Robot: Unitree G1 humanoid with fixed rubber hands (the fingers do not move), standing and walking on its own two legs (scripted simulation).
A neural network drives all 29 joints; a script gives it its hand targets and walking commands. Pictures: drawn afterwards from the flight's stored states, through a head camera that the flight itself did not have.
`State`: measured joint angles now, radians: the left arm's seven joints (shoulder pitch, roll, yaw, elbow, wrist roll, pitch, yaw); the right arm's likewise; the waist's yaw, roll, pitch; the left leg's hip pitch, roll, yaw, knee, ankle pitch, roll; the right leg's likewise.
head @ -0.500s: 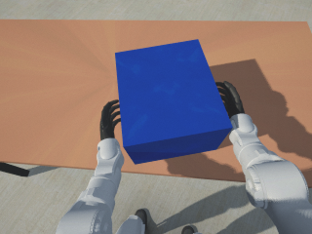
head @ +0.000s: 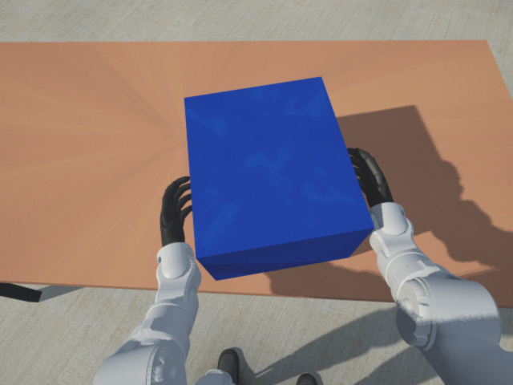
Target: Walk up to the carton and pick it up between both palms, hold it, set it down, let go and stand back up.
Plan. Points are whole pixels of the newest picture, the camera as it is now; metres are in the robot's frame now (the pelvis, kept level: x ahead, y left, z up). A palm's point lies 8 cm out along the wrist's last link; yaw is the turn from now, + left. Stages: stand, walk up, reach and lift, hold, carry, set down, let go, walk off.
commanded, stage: reach and lift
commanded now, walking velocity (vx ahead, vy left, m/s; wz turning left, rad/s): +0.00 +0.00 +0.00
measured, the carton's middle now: (268, 179) +0.45 +0.04 -0.04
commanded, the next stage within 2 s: none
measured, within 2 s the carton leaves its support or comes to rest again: leaves its support in 0.68 s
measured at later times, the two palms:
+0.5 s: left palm (176, 238) +0.33 +0.18 -0.03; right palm (380, 200) +0.41 -0.15 -0.01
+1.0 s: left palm (165, 221) +0.34 +0.18 +0.02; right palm (391, 181) +0.41 -0.14 +0.05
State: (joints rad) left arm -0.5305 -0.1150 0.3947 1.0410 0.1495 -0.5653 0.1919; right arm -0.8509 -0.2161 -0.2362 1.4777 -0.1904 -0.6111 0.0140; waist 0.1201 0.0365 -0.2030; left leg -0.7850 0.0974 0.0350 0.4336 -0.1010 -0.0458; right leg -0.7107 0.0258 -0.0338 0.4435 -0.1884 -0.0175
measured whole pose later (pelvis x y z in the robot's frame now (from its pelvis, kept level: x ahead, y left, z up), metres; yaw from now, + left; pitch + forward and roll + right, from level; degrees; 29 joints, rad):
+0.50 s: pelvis +0.00 +0.00 +0.01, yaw +0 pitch +26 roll -2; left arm -0.48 -0.12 0.34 1.01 0.11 -0.59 0.19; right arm -0.79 -0.22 -0.14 1.43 -0.18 -0.65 -0.03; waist 0.10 0.03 -0.19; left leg -0.74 0.10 0.03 0.34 -0.05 -0.05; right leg -0.65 0.03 -0.04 0.31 -0.12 -0.02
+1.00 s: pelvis -0.02 +0.01 +0.01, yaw +0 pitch +18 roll -1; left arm -0.58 -0.04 0.24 1.07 0.00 -0.38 0.22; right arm -0.84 -0.21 -0.12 1.34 -0.10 -0.36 -0.01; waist 0.09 0.02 -0.21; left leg -0.62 0.09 0.05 0.37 -0.06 -0.04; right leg -0.56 0.02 -0.02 0.40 -0.16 -0.01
